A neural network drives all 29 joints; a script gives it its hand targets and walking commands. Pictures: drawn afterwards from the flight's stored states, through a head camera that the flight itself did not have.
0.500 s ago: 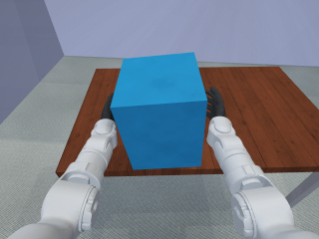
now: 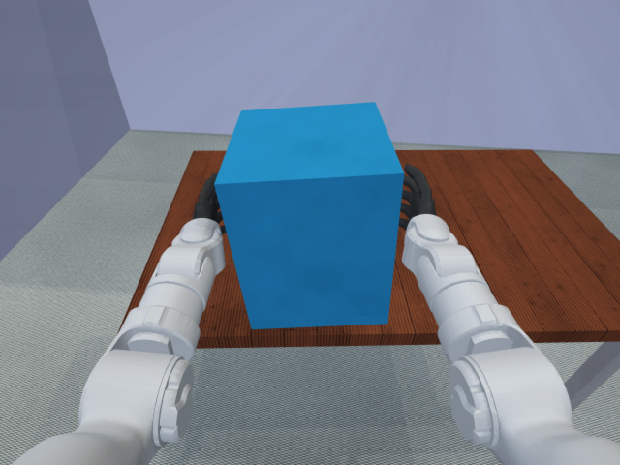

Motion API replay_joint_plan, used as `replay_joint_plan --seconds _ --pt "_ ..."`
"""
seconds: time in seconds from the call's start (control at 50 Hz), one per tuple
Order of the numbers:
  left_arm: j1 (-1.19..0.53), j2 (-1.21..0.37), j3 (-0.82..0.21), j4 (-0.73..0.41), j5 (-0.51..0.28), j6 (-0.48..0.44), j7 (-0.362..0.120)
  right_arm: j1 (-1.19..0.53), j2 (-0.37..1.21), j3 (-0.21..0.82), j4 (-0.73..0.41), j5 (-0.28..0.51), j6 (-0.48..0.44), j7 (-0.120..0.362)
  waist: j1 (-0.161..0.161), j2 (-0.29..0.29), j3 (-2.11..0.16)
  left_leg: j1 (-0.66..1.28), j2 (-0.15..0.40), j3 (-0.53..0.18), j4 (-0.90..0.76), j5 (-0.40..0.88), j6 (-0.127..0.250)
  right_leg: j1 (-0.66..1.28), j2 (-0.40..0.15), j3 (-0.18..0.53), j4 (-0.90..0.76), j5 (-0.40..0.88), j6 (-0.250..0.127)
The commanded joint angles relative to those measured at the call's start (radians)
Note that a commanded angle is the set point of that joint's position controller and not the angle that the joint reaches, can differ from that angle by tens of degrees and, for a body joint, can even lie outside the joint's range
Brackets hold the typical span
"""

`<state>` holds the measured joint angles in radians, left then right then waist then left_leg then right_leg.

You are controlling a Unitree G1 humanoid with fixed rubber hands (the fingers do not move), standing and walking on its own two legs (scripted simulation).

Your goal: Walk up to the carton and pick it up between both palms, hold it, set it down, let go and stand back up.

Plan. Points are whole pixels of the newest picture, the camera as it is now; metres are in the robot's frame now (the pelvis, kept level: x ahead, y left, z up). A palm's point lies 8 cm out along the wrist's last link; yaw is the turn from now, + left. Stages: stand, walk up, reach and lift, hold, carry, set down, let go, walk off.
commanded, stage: reach and lift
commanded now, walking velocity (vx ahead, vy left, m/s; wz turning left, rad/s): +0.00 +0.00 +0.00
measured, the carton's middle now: (313, 215) +0.44 +0.01 +0.13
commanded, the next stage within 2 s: hold in 1.04 s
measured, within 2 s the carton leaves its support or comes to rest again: neither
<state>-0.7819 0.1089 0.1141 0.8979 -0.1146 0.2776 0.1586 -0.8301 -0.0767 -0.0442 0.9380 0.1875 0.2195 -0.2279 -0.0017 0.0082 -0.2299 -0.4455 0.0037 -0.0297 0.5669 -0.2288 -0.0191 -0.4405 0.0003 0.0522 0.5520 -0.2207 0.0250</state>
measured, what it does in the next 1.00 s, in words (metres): stands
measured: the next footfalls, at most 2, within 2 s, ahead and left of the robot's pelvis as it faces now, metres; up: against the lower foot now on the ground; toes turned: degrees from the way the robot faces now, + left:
none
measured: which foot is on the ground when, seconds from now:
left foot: down 0.00-1.00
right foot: down 0.00-1.00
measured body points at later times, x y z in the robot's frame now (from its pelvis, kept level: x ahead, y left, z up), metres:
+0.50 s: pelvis +0.00 +0.01 +0.00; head -0.05 +0.01 +0.45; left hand +0.40 +0.17 +0.16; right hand +0.41 -0.13 +0.17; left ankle +0.03 +0.13 -0.73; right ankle +0.03 -0.14 -0.73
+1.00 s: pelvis +0.00 +0.01 +0.00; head -0.05 +0.00 +0.45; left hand +0.40 +0.16 +0.17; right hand +0.41 -0.13 +0.18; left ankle +0.03 +0.13 -0.73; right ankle +0.03 -0.14 -0.73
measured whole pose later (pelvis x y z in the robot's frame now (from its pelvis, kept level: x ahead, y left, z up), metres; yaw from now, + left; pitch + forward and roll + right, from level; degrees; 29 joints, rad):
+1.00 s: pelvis +0.00 +0.01 +0.00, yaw +0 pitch +5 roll -1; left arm -0.76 0.08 0.16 0.68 -0.10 0.50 0.19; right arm -0.84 -0.11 -0.03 0.80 0.24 0.40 -0.23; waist 0.00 0.04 -0.23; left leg -0.43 0.00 -0.03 0.57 -0.22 -0.01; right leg -0.41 0.00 0.05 0.51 -0.19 0.04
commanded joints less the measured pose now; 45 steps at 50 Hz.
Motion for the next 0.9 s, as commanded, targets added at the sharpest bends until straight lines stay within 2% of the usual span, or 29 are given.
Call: replay_joint_plan --seconds 0.0,0.02,0.08,0.12,0.2,0.22,0.24,0.28,0.32,0.4,0.42,0.44,0.64,0.78,0.88 --pt "-0.868 -0.854 -0.292 -0.444 0.04 -0.037 -0.14 -0.851 0.763 0.334 -0.456 0.128 0.009 0.178 0.017 0.018 -0.432 0.359 -0.043 -0.022 -0.159 0.307 -0.043 0.348 0.101 -0.068 -0.218 0.232 -0.027" --pt "-0.857 -0.85 -0.29 -0.451 0.039 -0.027 -0.14 -0.85 0.77 0.343 -0.471 0.133 0.017 0.175 0.019 -0.002 -0.417 0.355 -0.042 -0.023 -0.16 0.3 -0.036 0.349 0.103 -0.066 -0.22 0.229 -0.024" --pt "-0.887 -0.857 -0.302 -0.5 0.022 -0.009 -0.137 -0.841 0.768 0.339 -0.489 0.139 0.039 0.172 0.005 0.002 -0.42 0.361 -0.043 -0.031 -0.167 0.282 -0.039 0.338 0.105 -0.067 -0.227 0.213 -0.027" --pt "-0.886 -0.872 -0.317 -0.509 0.016 0.008 -0.135 -0.851 0.758 0.33 -0.513 0.144 0.046 0.174 -0.005 0.021 -0.435 0.373 -0.037 -0.037 -0.173 0.272 -0.046 0.327 0.108 -0.068 -0.23 0.197 -0.034" --pt "-0.888 -0.877 -0.311 -0.506 0.022 0.036 -0.132 -0.834 0.743 0.306 -0.481 0.14 0.071 0.179 -0.016 0.038 -0.396 0.358 -0.031 -0.04 -0.186 0.231 -0.051 0.308 0.103 -0.066 -0.238 0.162 -0.038" --pt "-0.889 -0.871 -0.297 -0.495 0.025 0.042 -0.134 -0.851 0.744 0.302 -0.488 0.143 0.073 0.181 -0.008 0.03 -0.395 0.35 -0.032 -0.036 -0.189 0.215 -0.045 0.31 0.105 -0.066 -0.24 0.147 -0.038" --pt "-0.878 -0.874 -0.294 -0.491 0.029 0.047 -0.134 -0.839 0.741 0.299 -0.48 0.142 0.078 0.182 -0.013 0.031 -0.382 0.347 -0.033 -0.038 -0.192 0.215 -0.046 0.312 0.104 -0.066 -0.241 0.151 -0.038" --pt "-0.904 -0.887 -0.307 -0.518 0.024 0.053 -0.134 -0.828 0.737 0.289 -0.467 0.141 0.084 0.184 -0.027 0.044 -0.399 0.353 -0.029 -0.041 -0.193 0.214 -0.054 0.319 0.105 -0.067 -0.237 0.156 -0.041" --pt "-0.93 -0.903 -0.335 -0.551 0.012 0.057 -0.125 -0.858 0.739 0.296 -0.502 0.152 0.083 0.187 -0.032 0.062 -0.436 0.366 -0.026 -0.048 -0.187 0.229 -0.061 0.317 0.107 -0.067 -0.233 0.165 -0.044" --pt "-0.902 -0.901 -0.313 -0.532 0.021 0.077 -0.122 -0.851 0.735 0.289 -0.491 0.153 0.099 0.193 -0.021 0.059 -0.414 0.36 -0.024 -0.048 -0.19 0.225 -0.06 0.311 0.109 -0.069 -0.236 0.159 -0.044" --pt "-0.899 -0.912 -0.328 -0.54 0.016 0.082 -0.121 -0.852 0.725 0.283 -0.501 0.155 0.099 0.193 -0.034 0.066 -0.416 0.365 -0.023 -0.053 -0.189 0.235 -0.065 0.309 0.109 -0.072 -0.235 0.169 -0.046" --pt "-0.9 -0.907 -0.328 -0.556 0.018 0.083 -0.121 -0.851 0.73 0.297 -0.507 0.158 0.101 0.192 -0.028 0.066 -0.432 0.37 -0.024 -0.049 -0.184 0.245 -0.064 0.324 0.109 -0.07 -0.236 0.177 -0.044" --pt "-0.867 -0.885 -0.309 -0.572 0.025 0.114 -0.131 -0.853 0.739 0.318 -0.548 0.181 0.131 0.181 -0.021 0.021 -0.438 0.371 -0.031 -0.052 -0.181 0.268 -0.046 0.345 0.114 -0.071 -0.235 0.217 -0.029" --pt "-0.878 -0.876 -0.3 -0.569 0.02 0.13 -0.134 -0.869 0.743 0.32 -0.564 0.192 0.149 0.176 -0.018 0.018 -0.431 0.354 -0.033 -0.053 -0.183 0.24 -0.041 0.346 0.111 -0.065 -0.237 0.205 -0.027" --pt "-0.885 -0.88 -0.319 -0.599 0.013 0.139 -0.133 -0.875 0.754 0.329 -0.582 0.206 0.158 0.172 -0.021 0.025 -0.459 0.367 -0.032 -0.056 -0.176 0.264 -0.045 0.349 0.112 -0.063 -0.234 0.229 -0.027"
